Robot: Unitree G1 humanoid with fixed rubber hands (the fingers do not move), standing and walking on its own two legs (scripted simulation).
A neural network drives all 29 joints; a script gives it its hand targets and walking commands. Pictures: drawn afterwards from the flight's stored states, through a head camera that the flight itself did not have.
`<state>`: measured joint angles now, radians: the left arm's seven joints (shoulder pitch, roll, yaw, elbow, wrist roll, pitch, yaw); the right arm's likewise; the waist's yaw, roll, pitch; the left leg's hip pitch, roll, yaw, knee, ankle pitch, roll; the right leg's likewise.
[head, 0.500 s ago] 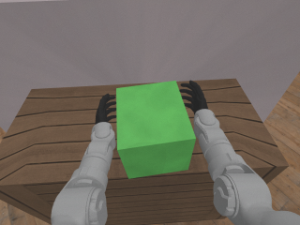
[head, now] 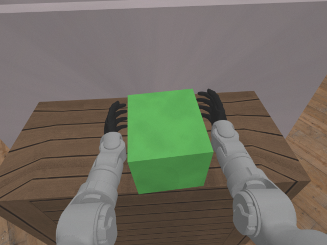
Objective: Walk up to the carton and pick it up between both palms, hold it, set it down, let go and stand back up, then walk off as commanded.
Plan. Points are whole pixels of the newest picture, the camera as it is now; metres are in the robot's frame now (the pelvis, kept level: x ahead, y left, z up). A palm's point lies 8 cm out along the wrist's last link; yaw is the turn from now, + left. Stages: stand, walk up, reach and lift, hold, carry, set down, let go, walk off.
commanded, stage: reach and lift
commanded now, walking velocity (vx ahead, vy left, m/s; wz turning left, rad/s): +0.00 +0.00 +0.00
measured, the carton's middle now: (165, 140) +0.38 +0.02 +0.05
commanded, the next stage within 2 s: hold in 1.94 s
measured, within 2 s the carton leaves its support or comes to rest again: neither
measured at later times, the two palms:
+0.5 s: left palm (106, 116) +0.38 +0.17 +0.15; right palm (218, 106) +0.40 -0.11 +0.16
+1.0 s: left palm (102, 113) +0.36 +0.17 +0.17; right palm (220, 95) +0.39 -0.10 +0.20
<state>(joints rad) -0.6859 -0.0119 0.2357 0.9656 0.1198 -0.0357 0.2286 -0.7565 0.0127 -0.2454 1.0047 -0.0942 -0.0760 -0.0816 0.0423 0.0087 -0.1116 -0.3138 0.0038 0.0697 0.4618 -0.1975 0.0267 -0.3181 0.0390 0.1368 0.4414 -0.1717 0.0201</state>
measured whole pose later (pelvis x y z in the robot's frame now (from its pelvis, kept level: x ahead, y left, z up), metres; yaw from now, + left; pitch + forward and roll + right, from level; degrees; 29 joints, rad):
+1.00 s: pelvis -0.01 +0.00 +0.00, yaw +0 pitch -1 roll +0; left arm -0.76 -0.01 0.24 0.65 0.12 0.48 0.23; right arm -0.94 -0.07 -0.12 0.98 0.14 0.28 -0.13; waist 0.04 0.01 -0.14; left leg -0.26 0.00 0.07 0.46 -0.19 0.03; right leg -0.26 0.04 0.14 0.42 -0.15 0.03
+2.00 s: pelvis -0.01 +0.00 +0.00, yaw +0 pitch -1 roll -1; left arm -0.80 0.00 0.24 0.59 0.12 0.60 0.22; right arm -0.99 -0.10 -0.12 0.91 0.22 0.40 -0.17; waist 0.02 0.01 -0.16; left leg -0.26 0.00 0.07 0.46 -0.19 0.03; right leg -0.26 0.04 0.14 0.42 -0.15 0.03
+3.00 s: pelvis -0.02 +0.00 +0.00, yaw +0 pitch -1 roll +0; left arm -0.80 0.00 0.24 0.52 0.12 0.68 0.21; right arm -0.99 -0.10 -0.11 0.84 0.25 0.48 -0.20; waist 0.00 0.01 -0.17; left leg -0.26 0.00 0.07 0.46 -0.18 0.03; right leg -0.25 0.04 0.14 0.42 -0.15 0.03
